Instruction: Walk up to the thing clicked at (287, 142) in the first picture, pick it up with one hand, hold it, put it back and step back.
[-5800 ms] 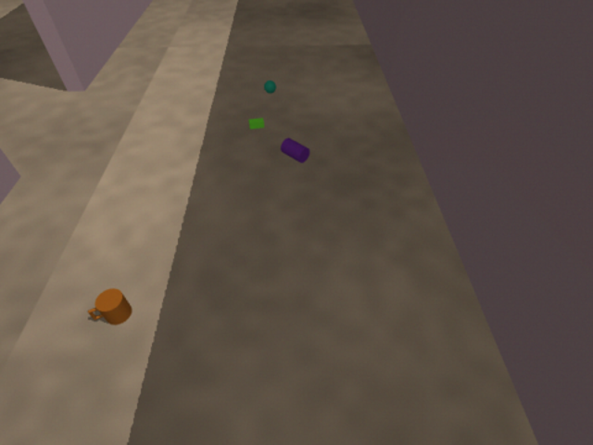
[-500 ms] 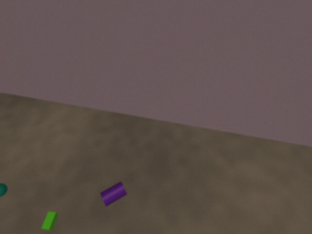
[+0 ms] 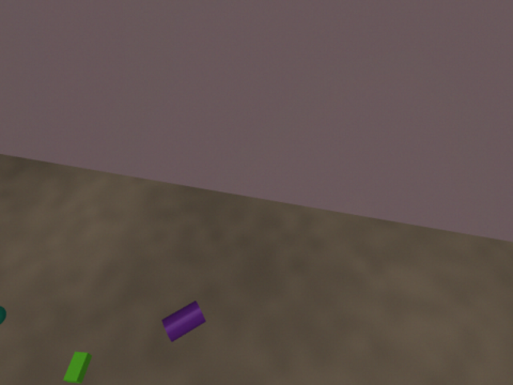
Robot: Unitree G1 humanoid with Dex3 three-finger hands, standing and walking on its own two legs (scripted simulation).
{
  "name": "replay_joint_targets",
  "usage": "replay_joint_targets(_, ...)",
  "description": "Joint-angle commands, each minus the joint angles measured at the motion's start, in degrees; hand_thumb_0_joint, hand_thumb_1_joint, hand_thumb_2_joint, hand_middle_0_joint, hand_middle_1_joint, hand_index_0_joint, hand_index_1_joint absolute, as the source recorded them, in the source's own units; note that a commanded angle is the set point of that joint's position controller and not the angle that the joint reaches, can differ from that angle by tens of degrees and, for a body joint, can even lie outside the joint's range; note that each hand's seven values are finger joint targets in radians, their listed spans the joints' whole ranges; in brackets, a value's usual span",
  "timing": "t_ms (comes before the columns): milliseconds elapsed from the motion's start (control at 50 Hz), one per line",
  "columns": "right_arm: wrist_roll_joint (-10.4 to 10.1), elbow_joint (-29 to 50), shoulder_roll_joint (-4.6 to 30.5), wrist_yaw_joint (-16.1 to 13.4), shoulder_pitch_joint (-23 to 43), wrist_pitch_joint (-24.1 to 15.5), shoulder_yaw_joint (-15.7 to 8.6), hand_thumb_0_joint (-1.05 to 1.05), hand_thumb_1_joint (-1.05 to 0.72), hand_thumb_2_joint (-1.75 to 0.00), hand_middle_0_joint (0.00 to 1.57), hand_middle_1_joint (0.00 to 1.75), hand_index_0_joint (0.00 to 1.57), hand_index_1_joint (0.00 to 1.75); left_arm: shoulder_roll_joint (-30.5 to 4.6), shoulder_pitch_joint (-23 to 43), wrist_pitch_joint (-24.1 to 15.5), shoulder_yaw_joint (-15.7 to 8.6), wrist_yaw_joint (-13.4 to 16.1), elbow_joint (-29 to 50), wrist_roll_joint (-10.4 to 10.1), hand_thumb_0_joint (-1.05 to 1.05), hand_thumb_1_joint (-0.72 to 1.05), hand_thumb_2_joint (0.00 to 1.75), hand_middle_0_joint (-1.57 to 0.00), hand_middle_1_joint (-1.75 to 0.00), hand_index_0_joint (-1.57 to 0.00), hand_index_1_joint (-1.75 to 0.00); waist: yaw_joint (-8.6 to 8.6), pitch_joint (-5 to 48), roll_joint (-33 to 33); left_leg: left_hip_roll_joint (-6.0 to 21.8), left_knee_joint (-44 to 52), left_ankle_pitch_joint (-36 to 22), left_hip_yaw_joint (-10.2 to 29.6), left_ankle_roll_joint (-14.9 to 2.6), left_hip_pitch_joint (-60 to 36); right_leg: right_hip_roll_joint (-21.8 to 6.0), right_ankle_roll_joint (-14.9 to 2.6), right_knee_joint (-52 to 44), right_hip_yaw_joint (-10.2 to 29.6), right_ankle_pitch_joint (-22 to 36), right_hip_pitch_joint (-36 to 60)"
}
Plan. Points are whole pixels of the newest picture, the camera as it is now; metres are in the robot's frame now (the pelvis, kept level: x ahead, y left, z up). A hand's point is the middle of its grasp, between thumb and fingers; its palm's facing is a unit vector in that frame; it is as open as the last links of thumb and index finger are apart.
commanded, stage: walk up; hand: left
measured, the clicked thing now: (184, 320) +0.50 +0.29 -0.74
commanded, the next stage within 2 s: stand in 0.40 s
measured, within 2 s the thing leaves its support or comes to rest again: neither
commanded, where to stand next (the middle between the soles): +0.05 -0.02 m, yaw +4 degrees
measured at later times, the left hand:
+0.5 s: hand out of the picture +0.09 +0.25 -0.15, palm faces -0.01 -0.94 -0.34, open 7.4 cm
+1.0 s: hand out of the picture +0.06 +0.26 -0.15, palm faces +0.02 -0.93 -0.36, open 7.4 cm
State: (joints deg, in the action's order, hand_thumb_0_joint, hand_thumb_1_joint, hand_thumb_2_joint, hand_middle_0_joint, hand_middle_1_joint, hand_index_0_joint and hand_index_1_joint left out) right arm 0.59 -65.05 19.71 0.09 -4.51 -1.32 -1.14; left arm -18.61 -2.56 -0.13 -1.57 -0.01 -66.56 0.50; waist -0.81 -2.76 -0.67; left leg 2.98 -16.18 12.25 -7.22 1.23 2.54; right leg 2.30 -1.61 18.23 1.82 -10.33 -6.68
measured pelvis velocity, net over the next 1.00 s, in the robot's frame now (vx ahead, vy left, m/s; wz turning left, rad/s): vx -0.01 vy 0.00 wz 0.03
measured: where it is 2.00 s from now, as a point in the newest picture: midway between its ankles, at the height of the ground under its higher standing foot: outside the picture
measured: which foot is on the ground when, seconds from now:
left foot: down 0.00-1.00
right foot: down 0.00-1.00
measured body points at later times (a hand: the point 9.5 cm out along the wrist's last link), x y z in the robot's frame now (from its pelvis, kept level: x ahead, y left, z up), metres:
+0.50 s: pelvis +0.00 +0.00 +0.00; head +0.01 +0.00 +0.45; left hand +0.09 +0.30 -0.13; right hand +0.08 -0.30 -0.13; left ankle -0.04 +0.12 -0.75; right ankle -0.01 -0.10 -0.75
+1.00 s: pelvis -0.01 +0.00 +0.00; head -0.01 -0.01 +0.45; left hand +0.06 +0.31 -0.13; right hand +0.07 -0.30 -0.14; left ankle -0.04 +0.12 -0.75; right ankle -0.01 -0.10 -0.75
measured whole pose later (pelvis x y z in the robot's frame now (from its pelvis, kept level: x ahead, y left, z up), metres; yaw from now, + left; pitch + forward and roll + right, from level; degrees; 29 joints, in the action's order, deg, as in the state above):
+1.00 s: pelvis -0.01 +0.00 +0.00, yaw +2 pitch -2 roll +0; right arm 0.9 -65.8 20.1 0.4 -6.5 -0.9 -0.6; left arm -19.4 -5.5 -0.7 -0.4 0.2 -66.1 0.2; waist -0.7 -2.2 -1.1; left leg 2.3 -15.5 10.6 -5.4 0.8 2.7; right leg 1.5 -1.3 16.3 0.1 -8.8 -5.5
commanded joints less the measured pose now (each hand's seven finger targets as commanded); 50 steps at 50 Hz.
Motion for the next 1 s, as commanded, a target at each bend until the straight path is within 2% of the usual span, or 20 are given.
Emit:
replay_joint_targets(0,0.13,3.77,11.74,-0.82,3.02,-0.97,-2.04,0.0,-0.9,-0.9,0.2,0.3,0.2,0.3,-12.02,2.74,-1.52,-1.89,0.66,4.09,0.17,0.0,0.9,0.9,-0.2,-0.3,-0.2,-0.3,0.12,6.66,1.22,6.6,1.06,-10.78,5.34,-2.12,-3.43,-8.49,-0.17,-1.36,6.28,17.53,0.4)
replay_joint_targets(220,0.06,4.19,11.78,-0.8,2.97,-0.8,-2.19,0.0,-0.9,-0.9,0.2,0.3,0.2,0.3,-12.23,1.31,-1.32,-1.87,0.75,4.14,0.08,0.0,0.9,0.9,-0.2,-0.3,-0.2,-0.3,0.34,6.26,0.5,6.8,1.01,-12.21,4.81,-2.21,-4.38,-8.01,-0.1,-0.82,5.67,18.01,-0.17)
replay_joint_targets(360,0.03,4.07,11.88,-0.84,2.6,-0.59,-2.35,0.0,-0.9,-0.9,0.2,0.3,0.2,0.3,-12.09,1.65,-1.29,-1.8,0.77,4.44,0.08,0.0,0.9,0.9,-0.2,-0.3,-0.2,-0.3,0.11,5.27,0.39,6.7,1.51,-10.52,5.03,-2.17,-3.6,-7.91,-0.33,-0.99,6.02,17.03,-0.18)
replay_joint_targets(380,0.26,3.68,11.75,-0.95,2.79,-0.4,-1.99,0.0,-0.9,-0.9,0.2,0.3,0.2,0.3,-12.25,1.29,-1.68,-1.42,0.85,4.56,-0.13,0.0,0.9,0.9,-0.2,-0.3,-0.2,-0.3,-0.07,5.65,-0.67,7.28,1.43,-13.46,6.08,-2.0,-3.43,-9.5,-0.19,-1.51,6.28,20.54,0.57)
replay_joint_targets(440,0.12,3.46,11.64,-0.91,2.19,-0.44,-1.73,0.0,-0.9,-0.9,0.2,0.3,0.2,0.3,-12.36,0.55,-1.89,-1.38,0.84,4.42,-0.23,0.0,0.9,0.9,-0.2,-0.3,-0.2,-0.3,-0.04,6.32,-0.45,7.21,1.59,-14.85,6.34,-1.82,-3.88,-9.49,0.0,-1.53,5.83,21.73,1.6)
replay_joint_targets(600,0.38,2.92,11.61,-0.71,1.84,-0.41,-1.41,0.0,-0.9,-0.9,0.2,0.3,0.2,0.3,-12.77,0.95,-1.98,-1.17,0.97,4.66,-0.15,0.0,0.9,0.9,-0.2,-0.3,-0.2,-0.3,0.04,4.96,1.25,6.94,2.48,-9.77,7.22,-1.92,-2.9,-9.82,0.17,-3.34,5.69,16.2,0.8)
replay_joint_targets(980,0.44,2.64,12.14,-0.55,0.75,-0.57,-1.37,0.0,-0.9,-0.9,0.2,0.3,0.2,0.3,-13.4,0.05,-1.98,-0.91,0.72,4.42,-0.13,0.0,0.9,0.9,-0.2,-0.3,-0.2,-0.3,0.09,4.05,0.16,6.62,2.99,-6.46,8.46,-2.28,-1.34,-9.81,-0.11,-4.12,5.54,11.16,-0.34)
